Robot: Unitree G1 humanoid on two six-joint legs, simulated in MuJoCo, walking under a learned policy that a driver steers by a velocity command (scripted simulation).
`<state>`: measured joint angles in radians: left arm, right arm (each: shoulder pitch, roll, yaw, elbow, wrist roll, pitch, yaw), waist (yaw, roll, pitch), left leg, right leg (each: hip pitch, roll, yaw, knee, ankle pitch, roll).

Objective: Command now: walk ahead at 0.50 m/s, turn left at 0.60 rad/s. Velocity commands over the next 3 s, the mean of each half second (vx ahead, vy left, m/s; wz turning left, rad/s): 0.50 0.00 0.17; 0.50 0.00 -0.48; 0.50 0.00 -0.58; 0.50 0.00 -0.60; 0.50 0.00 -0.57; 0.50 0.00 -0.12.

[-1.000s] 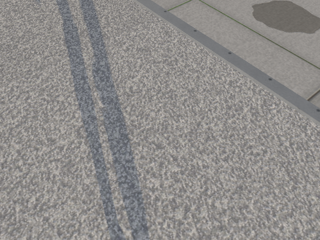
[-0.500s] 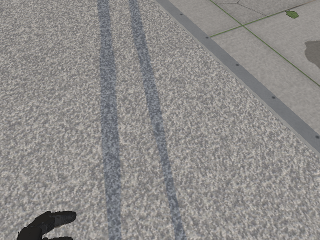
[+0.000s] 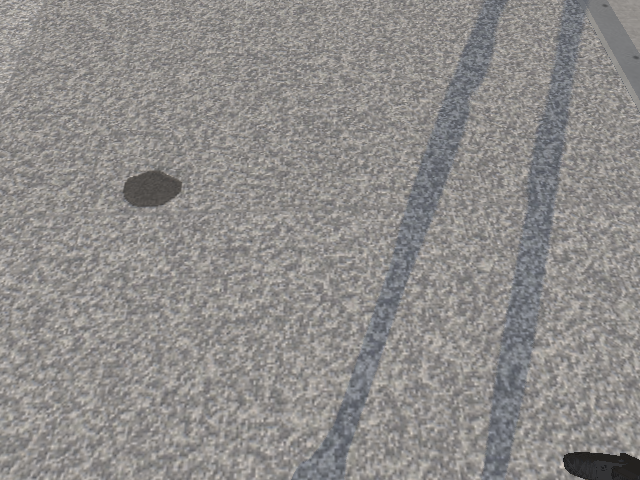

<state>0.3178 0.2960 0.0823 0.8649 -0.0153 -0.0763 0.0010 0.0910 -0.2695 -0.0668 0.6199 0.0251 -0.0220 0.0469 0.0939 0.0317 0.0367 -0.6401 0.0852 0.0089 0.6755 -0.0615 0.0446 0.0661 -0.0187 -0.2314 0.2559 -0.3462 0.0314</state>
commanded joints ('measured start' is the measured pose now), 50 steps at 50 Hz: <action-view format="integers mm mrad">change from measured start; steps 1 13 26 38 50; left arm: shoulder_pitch -32 -60 -332 -70 34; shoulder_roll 215 98 41 113 159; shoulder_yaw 51 -4 -30 6 25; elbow -56 -114 -224 -243 -199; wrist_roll -17 8 -6 14 -14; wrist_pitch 8 -8 -14 10 37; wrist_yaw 10 -9 -67 -26 13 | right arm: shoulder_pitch -32 143 253 123 -90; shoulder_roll -95 -132 -163 -151 -118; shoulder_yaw -32 -30 -36 -10 2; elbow -98 -6 127 9 -37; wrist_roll -4 -29 -23 -36 -18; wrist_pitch -10 -65 -54 -104 -101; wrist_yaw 10 -26 -52 -44 -32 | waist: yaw -68 -70 -184 -92 -28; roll -134 15 9 -48 -133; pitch -13 -92 47 -85 -66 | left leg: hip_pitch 92 464 741 -16 175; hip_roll -76 114 163 8 -90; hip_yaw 84 -241 16 -104 -88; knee -38 -471 -460 490 -164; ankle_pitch -127 206 271 -283 82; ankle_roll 54 243 129 -49 -104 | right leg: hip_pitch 23 -695 -825 -199 -269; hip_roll -270 -144 -47 -163 -94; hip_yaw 53 275 234 632 593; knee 96 848 331 3 94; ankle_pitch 875 115 386 348 241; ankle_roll -143 -2 -71 -336 -234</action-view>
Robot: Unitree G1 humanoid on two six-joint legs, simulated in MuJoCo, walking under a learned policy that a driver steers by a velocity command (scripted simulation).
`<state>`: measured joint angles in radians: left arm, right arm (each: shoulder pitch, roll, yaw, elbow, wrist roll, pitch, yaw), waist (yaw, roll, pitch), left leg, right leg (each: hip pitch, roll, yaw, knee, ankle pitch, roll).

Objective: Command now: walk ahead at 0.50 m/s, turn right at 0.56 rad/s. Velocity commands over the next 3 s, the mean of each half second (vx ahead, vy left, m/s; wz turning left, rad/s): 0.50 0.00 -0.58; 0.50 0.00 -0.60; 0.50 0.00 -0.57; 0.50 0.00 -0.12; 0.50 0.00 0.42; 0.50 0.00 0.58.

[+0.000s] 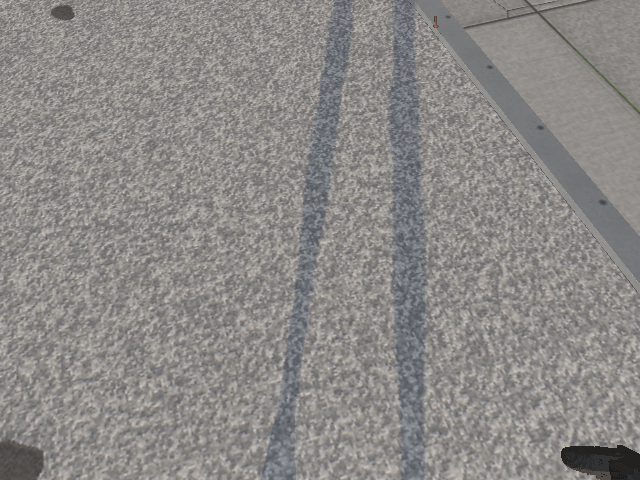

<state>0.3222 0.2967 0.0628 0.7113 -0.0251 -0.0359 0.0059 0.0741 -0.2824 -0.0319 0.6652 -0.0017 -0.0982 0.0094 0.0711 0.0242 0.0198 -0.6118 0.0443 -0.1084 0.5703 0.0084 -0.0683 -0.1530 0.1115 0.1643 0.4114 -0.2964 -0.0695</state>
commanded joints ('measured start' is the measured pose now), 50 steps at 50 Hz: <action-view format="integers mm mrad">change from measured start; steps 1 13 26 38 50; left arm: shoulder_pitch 25 -55 -312 -97 42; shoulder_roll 157 77 47 127 156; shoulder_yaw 46 25 12 42 53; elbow -47 -132 -215 -161 -65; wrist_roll -2 -4 1 23 -4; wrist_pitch -1 14 3 -27 -5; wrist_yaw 9 -13 -68 -25 11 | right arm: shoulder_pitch -61 168 229 146 -115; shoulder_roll -118 -95 -213 -156 -126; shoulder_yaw -41 -52 -87 -50 -39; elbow -81 11 118 13 -57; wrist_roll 11 -6 25 -11 9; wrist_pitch -29 -14 24 -19 -22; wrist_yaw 8 -11 -18 -7 18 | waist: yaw -18 -94 -141 -93 -16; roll -138 106 50 -65 -125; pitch -48 -6 53 -86 -16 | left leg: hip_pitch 166 478 663 -19 160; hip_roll -49 207 239 73 -40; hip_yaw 24 -102 241 22 16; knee -73 -378 -330 539 -60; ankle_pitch -27 -167 247 -324 -6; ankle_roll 24 244 191 41 28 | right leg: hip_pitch -28 -562 -484 15 -37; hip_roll -237 -213 -168 -294 -239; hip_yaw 231 -65 -211 238 234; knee -33 770 239 -164 -55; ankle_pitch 181 -2 205 340 148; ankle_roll -124 76 15 -242 -132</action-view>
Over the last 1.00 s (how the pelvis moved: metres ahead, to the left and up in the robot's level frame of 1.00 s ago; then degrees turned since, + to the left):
0.58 0.01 0.01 -14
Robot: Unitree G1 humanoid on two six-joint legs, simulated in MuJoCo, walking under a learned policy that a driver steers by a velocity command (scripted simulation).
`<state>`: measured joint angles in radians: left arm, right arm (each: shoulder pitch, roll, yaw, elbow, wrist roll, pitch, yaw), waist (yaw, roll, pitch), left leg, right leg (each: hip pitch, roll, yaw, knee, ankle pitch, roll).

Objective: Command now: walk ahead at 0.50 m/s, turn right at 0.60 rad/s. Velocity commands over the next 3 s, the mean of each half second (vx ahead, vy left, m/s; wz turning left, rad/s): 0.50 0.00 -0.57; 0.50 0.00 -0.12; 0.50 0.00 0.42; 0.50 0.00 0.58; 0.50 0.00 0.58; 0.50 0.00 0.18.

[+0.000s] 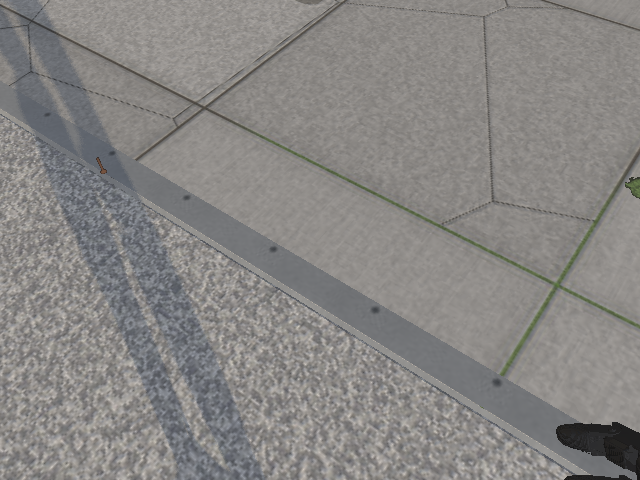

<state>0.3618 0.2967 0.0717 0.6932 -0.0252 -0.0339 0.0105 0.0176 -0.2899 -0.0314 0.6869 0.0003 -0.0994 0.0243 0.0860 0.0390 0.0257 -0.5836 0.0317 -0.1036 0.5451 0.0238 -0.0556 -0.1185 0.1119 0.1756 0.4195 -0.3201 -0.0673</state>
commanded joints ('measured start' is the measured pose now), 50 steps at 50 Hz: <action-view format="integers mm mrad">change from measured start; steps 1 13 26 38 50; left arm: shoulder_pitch -3 -93 -355 -129 4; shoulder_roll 156 69 45 90 149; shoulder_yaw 46 18 -2 15 31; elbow -46 -115 -195 -68 76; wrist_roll -1 -4 7 25 18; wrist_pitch -4 16 -7 -49 -48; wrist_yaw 7 -9 -60 -37 -9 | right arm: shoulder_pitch -35 206 315 271 -42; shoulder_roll -128 -92 -210 -100 -60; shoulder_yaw -46 -55 -82 -38 -12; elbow -75 19 135 99 3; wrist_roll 9 -6 34 14 24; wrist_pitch -25 -12 26 17 14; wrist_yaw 3 -20 -19 -14 26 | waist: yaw -46 -108 -145 -108 -11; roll -158 75 32 -114 -84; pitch -25 -9 58 -80 60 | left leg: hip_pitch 163 473 634 -18 -88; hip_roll -30 223 264 129 56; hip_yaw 15 -98 189 53 76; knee -44 -364 -331 575 31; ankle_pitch -71 -159 239 -284 75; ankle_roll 30 235 205 44 72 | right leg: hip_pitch -57 -590 -465 -19 120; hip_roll -244 -215 -149 -324 -345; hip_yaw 247 -69 -198 82 -138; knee -31 730 181 -229 -270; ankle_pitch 180 23 190 361 345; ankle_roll -125 69 1 -201 -126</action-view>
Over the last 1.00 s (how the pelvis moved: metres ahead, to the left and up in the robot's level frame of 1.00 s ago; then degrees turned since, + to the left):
0.52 -0.12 0.00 -36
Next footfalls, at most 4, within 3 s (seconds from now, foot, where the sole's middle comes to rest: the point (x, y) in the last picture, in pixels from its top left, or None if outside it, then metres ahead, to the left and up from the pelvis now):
0.08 left None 0.22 0.14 -0.78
0.58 right None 0.43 -0.19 -0.78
1.12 left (410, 337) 0.80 -0.08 -0.78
1.60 right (505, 262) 1.04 -0.32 -0.78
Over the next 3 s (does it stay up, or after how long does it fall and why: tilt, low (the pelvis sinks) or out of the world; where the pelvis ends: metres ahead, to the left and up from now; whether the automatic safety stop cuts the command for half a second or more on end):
stays up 1.58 0.04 0.01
